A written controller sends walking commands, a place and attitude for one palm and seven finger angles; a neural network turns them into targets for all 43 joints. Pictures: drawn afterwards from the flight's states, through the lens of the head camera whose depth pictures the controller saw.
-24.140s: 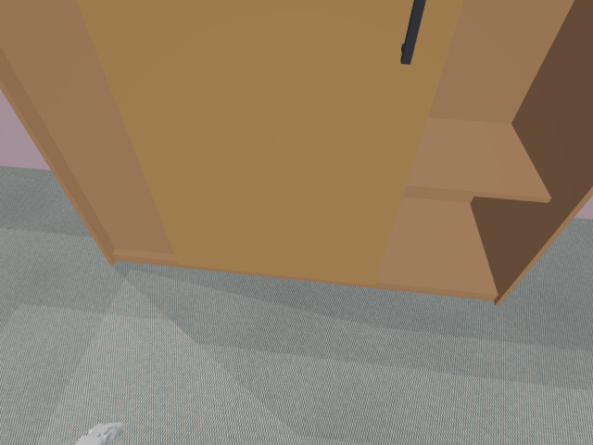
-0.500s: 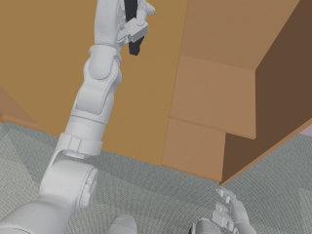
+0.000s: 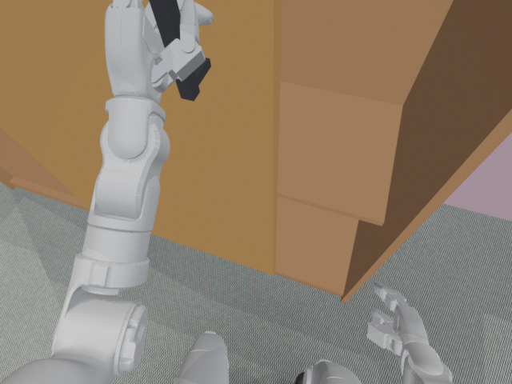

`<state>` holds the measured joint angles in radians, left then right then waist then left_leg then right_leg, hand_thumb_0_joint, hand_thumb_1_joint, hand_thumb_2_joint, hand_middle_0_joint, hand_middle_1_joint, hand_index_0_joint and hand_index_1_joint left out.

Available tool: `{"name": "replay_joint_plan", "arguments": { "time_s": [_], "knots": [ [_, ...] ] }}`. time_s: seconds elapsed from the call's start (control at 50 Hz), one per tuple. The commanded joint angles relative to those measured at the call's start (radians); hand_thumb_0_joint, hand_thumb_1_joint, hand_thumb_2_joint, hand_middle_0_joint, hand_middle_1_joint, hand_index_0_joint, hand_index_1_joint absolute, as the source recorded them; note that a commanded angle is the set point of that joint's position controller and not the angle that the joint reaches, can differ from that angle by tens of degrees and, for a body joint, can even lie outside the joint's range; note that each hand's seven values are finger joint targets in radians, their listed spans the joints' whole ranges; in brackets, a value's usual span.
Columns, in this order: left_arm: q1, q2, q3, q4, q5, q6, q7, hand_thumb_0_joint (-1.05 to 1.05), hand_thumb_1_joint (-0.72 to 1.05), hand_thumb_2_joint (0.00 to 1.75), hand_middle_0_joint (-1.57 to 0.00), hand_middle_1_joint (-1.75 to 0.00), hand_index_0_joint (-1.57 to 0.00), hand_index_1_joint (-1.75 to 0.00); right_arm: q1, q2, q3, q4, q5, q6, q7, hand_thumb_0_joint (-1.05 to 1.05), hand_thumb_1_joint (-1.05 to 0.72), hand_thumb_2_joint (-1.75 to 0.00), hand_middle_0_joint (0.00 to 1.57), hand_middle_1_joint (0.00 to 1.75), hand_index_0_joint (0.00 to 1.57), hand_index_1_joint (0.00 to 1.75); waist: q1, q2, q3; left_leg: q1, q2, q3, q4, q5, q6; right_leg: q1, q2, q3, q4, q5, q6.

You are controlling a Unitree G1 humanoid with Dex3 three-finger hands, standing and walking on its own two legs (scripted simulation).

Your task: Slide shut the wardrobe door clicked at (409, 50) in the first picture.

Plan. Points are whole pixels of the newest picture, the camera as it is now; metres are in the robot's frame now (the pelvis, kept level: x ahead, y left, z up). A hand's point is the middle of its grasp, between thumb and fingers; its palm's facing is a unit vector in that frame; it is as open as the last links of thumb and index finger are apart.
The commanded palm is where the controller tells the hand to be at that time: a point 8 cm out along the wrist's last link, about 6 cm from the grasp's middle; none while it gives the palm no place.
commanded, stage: step sideways, sliding the door along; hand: left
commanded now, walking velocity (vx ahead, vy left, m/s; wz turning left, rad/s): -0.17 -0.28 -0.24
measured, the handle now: (178, 6) +0.44 +0.15 +0.29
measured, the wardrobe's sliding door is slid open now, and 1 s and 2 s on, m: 0.26 0.00 0.00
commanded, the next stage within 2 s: stop walking and hold the door there in 0.76 s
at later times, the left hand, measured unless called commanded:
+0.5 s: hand (461, 106) +0.35 -0.12 +0.27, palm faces -0.15 -0.98 -0.10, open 6.5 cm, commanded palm +0.33 -0.10 +0.27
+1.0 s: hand (463, 96) +0.36 -0.13 +0.27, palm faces +0.21 -0.97 -0.16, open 6.0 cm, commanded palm +0.33 -0.08 +0.26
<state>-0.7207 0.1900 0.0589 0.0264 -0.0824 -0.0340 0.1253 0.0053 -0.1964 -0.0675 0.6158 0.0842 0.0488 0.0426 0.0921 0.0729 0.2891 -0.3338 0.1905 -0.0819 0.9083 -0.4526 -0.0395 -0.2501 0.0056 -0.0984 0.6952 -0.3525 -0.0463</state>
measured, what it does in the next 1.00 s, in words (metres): steps to the right: left foot, then right foot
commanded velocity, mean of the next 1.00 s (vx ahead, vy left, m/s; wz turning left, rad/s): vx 0.02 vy -0.19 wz -0.14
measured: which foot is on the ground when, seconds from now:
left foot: up 0.00-0.10, down 0.12-0.40, up 0.42-0.58, down 0.60-0.88, up 0.90-1.00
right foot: down 0.00-0.12, up 0.14-0.36, down 0.38-0.62, up 0.64-0.82, down 0.84-1.00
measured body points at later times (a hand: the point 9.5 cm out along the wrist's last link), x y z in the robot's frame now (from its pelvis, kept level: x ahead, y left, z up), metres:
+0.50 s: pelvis -0.02 -0.14 +0.00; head +0.06 -0.17 +0.44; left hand +0.35 -0.07 +0.27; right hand +0.21 -0.35 -0.11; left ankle -0.01 +0.06 -0.68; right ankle +0.02 -0.24 -0.72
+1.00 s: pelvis -0.06 -0.28 +0.01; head +0.00 -0.30 +0.46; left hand +0.34 -0.08 +0.27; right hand +0.11 -0.51 -0.11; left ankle -0.06 -0.11 -0.66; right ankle -0.07 -0.38 -0.72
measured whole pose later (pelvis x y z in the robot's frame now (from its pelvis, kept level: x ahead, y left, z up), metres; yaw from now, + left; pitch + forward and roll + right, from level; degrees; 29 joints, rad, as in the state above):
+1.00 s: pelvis -0.06 -0.28 +0.01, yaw -8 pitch -2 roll +1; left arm -0.59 0.34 0.23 0.11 -0.06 -0.10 0.12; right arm 0.05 -0.21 -0.02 0.67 0.05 0.04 0.00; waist 0.07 0.03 0.19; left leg -0.41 0.10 0.01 1.02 -0.50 0.00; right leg -0.26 -0.02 -0.03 0.62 -0.33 -0.03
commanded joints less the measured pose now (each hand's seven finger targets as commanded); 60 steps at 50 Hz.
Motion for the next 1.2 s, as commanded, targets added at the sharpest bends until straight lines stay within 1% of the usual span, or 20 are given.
{"name": "replay_joint_plan", "arguments": {
  "time_s": [0.0, 0.06, 0.1, 0.12, 0.14, 0.3, 0.36, 0.42, 0.54, 0.6, 0.62, 0.7, 0.8, 0.84, 0.86, 0.88, 0.94, 1.0, 1.06, 1.18],
  "knots": [
    [-0.471, -0.103, -0.313, -0.500, 0.009, -0.129, -0.075, 0.00, 0.90, 0.90, -0.45, -1.40, -0.45, -1.40, -0.085, -0.046, -0.013, -0.153, -0.017, -0.058, -0.024, 0.00, -0.90, -0.90, 0.20, 0.30, 0.20, 0.30, -0.106, -0.265, -0.581, -0.084, -0.116, 0.080, -0.089, -0.090, 0.037, 0.397, -0.234, 0.326, -0.113, 1.151, -0.114],
    [-0.437, -0.122, -0.347, -0.524, 0.009, -0.158, -0.066, 0.00, 0.90, 0.90, -0.45, -1.40, -0.45, -1.40, -0.070, -0.062, -0.025, -0.149, -0.027, -0.036, -0.024, 0.00, -0.90, -0.90, 0.20, 0.30, 0.20, 0.30, -0.135, -0.138, -0.678, 0.349, -0.044, 0.179, -0.552, 0.535, 0.032, 0.217, -0.138, 0.174, 0.045, 0.883, -0.031],
    [-0.401, -0.173, -0.383, -0.543, -0.012, -0.169, -0.095, 0.00, 0.90, 0.90, -0.45, -1.40, -0.45, -1.40, -0.049, -0.116, -0.057, -0.193, -0.026, -0.046, 0.007, 0.00, -0.90, -0.90, 0.20, 0.30, 0.20, 0.30, -0.118, 0.100, -0.730, 0.726, 0.328, -0.146, -0.412, 1.250, 0.221, -0.227, -0.033, 0.144, 0.252, -0.024, 0.036],
    [-0.401, -0.164, -0.354, -0.470, 0.013, -0.167, -0.105, 0.00, 0.90, 0.90, -0.45, -1.40, -0.45, -1.40, -0.028, -0.130, -0.058, -0.193, -0.020, -0.054, 0.032, 0.00, -0.90, -0.90, 0.20, 0.30, 0.20, 0.30, -0.111, 0.000, -0.729, 0.703, 0.361, -0.095, -0.380, 1.207, 0.260, -0.260, -0.008, 0.201, 0.375, -0.172, 0.030],
    [-0.403, -0.184, -0.365, -0.488, 0.010, -0.169, -0.103, 0.00, 0.90, 0.90, -0.45, -1.40, -0.45, -1.40, -0.044, -0.124, -0.045, -0.205, -0.031, -0.057, 0.036, 0.00, -0.90, -0.90, 0.20, 0.30, 0.20, 0.30, -0.115, 0.088, -0.671, 0.640, 0.369, -0.083, -0.392, 1.151, 0.265, -0.295, -0.020, 0.216, 0.404, -0.187, 0.035],
    [-0.404, -0.192, -0.394, -0.475, 0.042, -0.137, -0.103, 0.00, 0.90, 0.90, -0.45, -1.40, -0.45, -1.40, -0.093, -0.110, -0.033, -0.229, -0.023, -0.045, 0.045, 0.00, -0.90, -0.90, 0.20, 0.30, 0.20, 0.30, -0.125, 0.159, -0.565, 0.373, 0.222, 0.172, -0.306, 0.838, 0.108, 0.009, -0.001, 0.018, 0.013, 0.077, 0.049],
    [-0.362, -0.111, -0.323, -0.435, 0.050, -0.127, -0.081, 0.00, 0.90, 0.90, -0.45, -1.40, -0.45, -1.40, -0.087, -0.073, -0.025, -0.208, 0.004, -0.039, 0.017, 0.00, -0.90, -0.90, 0.20, 0.30, 0.20, 0.30, -0.123, -0.077, -0.585, 0.268, 0.060, 0.218, -0.111, 0.545, 0.093, 0.168, -0.053, 0.054, -0.227, 0.595, 0.043],
    [-0.335, -0.034, -0.263, -0.486, 0.045, -0.125, -0.056, 0.00, 0.90, 0.90, -0.45, -1.40, -0.45, -1.40, -0.106, -0.041, -0.036, -0.192, -0.015, -0.046, -0.010, 0.00, -0.90, -0.90, 0.20, 0.30, 0.20, 0.30, -0.090, -0.518, -0.598, -0.033, -0.123, 0.107, 0.159, -0.178, 0.020, 0.263, -0.273, 0.413, -0.205, 1.156, -0.110],
    [-0.310, -0.019, -0.241, -0.536, 0.032, -0.164, -0.038, 0.00, 0.90, 0.90, -0.45, -1.40, -0.45, -1.40, -0.097, -0.044, -0.026, -0.150, -0.035, -0.004, -0.031, 0.00, -0.90, -0.90, 0.20, 0.30, 0.20, 0.30, -0.139, -0.254, -0.699, 0.252, -0.076, 0.218, -0.511, 0.392, 0.021, 0.275, -0.157, 0.195, -0.031, 0.902, -0.037],
    [-0.357, -0.129, -0.320, -0.478, 0.016, -0.166, -0.089, 0.00, 0.90, 0.90, -0.45, -1.40, -0.45, -1.40, -0.076, -0.101, -0.057, -0.191, -0.035, -0.017, 0.004, 0.00, -0.90, -0.90, 0.20, 0.30, 0.20, 0.30, -0.124, 0.102, -0.722, 0.625, 0.345, -0.101, -0.441, 1.060, 0.250, -0.215, -0.016, 0.131, 0.224, -0.066, 0.041],
    [-0.413, -0.122, -0.309, -0.475, 0.027, -0.170, -0.101, 0.00, 0.90, 0.90, -0.45, -1.40, -0.45, -1.40, -0.091, -0.090, -0.033, -0.194, -0.041, -0.024, 0.022, 0.00, -0.90, -0.90, 0.20, 0.30, 0.20, 0.30, -0.119, 0.141, -0.692, 0.545, 0.357, -0.097, -0.450, 0.904, 0.279, -0.217, -0.034, 0.182, 0.301, -0.139, 0.035],
    [-0.474, -0.207, -0.367, -0.401, 0.020, -0.152, -0.099, 0.00, 0.90, 0.90, -0.45, -1.40, -0.45, -1.40, -0.077, -0.108, -0.030, -0.199, -0.021, -0.041, 0.033, 0.00, -0.90, -0.90, 0.20, 0.30, 0.20, 0.30, -0.106, 0.206, -0.585, 0.377, 0.264, 0.132, -0.408, 0.687, 0.173, -0.110, -0.048, 0.135, 0.155, -0.062, 0.019],
    [-0.522, -0.131, -0.292, -0.328, 0.016, -0.134, -0.089, 0.00, 0.90, 0.90, -0.45, -1.40, -0.45, -1.40, -0.046, -0.114, -0.021, -0.199, -0.002, -0.046, 0.018, 0.00, -0.90, -0.90, 0.20, 0.30, 0.20, 0.30, -0.106, 0.153, -0.581, 0.273, 0.142, 0.156, -0.261, 0.505, 0.109, 0.098, 0.025, 0.003, -0.138, 0.117, 0.039],
    [-0.504, -0.045, -0.231, -0.296, 0.024, -0.121, -0.071, 0.00, 0.90, 0.90, -0.45, -1.40, -0.45, -1.40, -0.022, -0.101, -0.023, -0.182, 0.012, -0.061, 0.003, 0.00, -0.90, -0.90, 0.20, 0.30, 0.20, 0.30, -0.106, -0.064, -0.573, 0.227, -0.021, 0.217, -0.072, 0.389, 0.059, 0.160, -0.040, 0.083, -0.312, 0.412, 0.008],
    [-0.255, 0.554, 0.357, 0.029, 0.048, -0.101, -0.006, 0.00, 0.90, 0.90, -0.45, -1.40, -0.45, -1.40, 0.064, -0.149, -0.034, -0.091, -0.017, -0.049, -0.026, 0.00, -0.90, -0.90, 0.20, 0.30, 0.20, 0.30, -0.080, -0.255, -0.577, 0.020, -0.089, 0.262, 0.051, 0.263, 0.038, 0.217, -0.150, 0.258, -0.283, 0.722, -0.058],
    [-0.263, 0.431, 0.247, -0.029, 0.039, -0.105, -0.023, 0.00, 0.90, 0.90, -0.45, -1.40, -0.45, -1.40, 0.000, -0.135, -0.042, -0.113, -0.037, -0.043, -0.032, 0.00, -0.90, -0.90, 0.20, 0.30, 0.20, 0.30, -0.038, -0.487, -0.569, -0.197, -0.160, 0.167, 0.223, -0.107, 0.016, 0.367, -0.242, 0.443, -0.260, 0.894, -0.112],
    [-0.298, 0.373, 0.222, -0.143, 0.032, -0.124, -0.014, 0.00, 0.90, 0.90, -0.45, -1.40, -0.45, -1.40, -0.015, -0.097, 0.019, -0.093, -0.039, -0.081, -0.065, 0.00, -0.90, -0.90, 0.20, 0.30, 0.20, 0.30, -0.058, -0.160, -0.591, -0.211, -0.121, 0.056, 0.145, -0.116, 0.052, 0.366, -0.322, 0.481, -0.211, 0.882, -0.165],
    [-0.177, 0.427, 0.301, -0.138, 0.029, -0.138, 0.011, 0.00, 0.90, 0.90, -0.45, -1.40, -0.45, -1.40, 0.007, -0.096, 0.049, -0.093, -0.049, -0.078, -0.090, 0.00, -0.90, -0.90, 0.20, 0.30, 0.20, 0.30, -0.052, -0.243, -0.692, -0.037, -0.198, 0.160, -0.264, 0.045, 0.055, 0.474, -0.227, 0.306, -0.203, 0.962, -0.090],
    [-0.091, 0.450, 0.327, -0.188, 0.027, -0.144, 0.017, 0.00, 0.90, 0.90, -0.45, -1.40, -0.45, -1.40, 0.015, -0.126, 0.032, -0.113, -0.043, -0.088, -0.102, 0.00, -0.90, -0.90, 0.20, 0.30, 0.20, 0.30, -0.060, -0.262, -0.678, 0.110, -0.205, 0.191, -0.513, 0.246, 0.062, 0.429, -0.227, 0.304, -0.188, 0.952, -0.025],
    [-0.008, 0.437, 0.277, -0.217, 0.022, -0.144, 0.006, 0.00, 0.90, 0.90, -0.45, -1.40, -0.45, -1.40, 0.015, -0.165, 0.030, -0.138, -0.023, -0.092, -0.086, 0.00, -0.90, -0.90, 0.20, 0.30, 0.20, 0.30, -0.081, 0.122, -0.606, 0.389, 0.032, 0.031, -0.475, 0.686, 0.149, 0.040, -0.084, 0.194, -0.203, 0.328, 0.046]
  ]
}}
